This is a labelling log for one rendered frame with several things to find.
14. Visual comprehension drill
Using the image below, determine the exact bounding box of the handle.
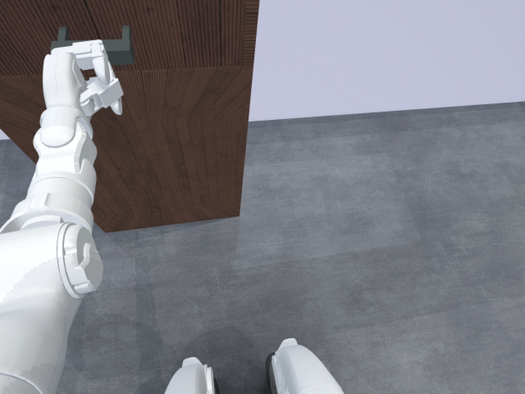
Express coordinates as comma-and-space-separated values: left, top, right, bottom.
50, 25, 135, 65

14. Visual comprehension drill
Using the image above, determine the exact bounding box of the robot thigh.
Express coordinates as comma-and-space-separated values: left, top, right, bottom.
164, 364, 215, 394
272, 345, 344, 394

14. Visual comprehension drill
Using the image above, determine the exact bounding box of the robot right thigh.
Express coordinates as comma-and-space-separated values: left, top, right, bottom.
272, 345, 344, 394

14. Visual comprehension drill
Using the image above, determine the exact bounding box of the left robot forearm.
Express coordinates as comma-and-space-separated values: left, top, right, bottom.
0, 106, 97, 235

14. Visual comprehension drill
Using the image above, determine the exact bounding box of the left robot upper arm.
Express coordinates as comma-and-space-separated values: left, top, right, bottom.
0, 222, 103, 394

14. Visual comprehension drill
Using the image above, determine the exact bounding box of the cabinet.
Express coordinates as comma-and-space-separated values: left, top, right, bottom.
0, 0, 260, 233

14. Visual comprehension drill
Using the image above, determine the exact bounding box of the robot left thigh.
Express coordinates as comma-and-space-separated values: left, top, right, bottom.
164, 364, 215, 394

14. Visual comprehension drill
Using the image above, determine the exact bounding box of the drawer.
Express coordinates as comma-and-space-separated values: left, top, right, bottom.
0, 0, 244, 76

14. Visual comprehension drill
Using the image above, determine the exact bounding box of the robot left hand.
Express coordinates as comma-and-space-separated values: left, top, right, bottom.
43, 39, 124, 122

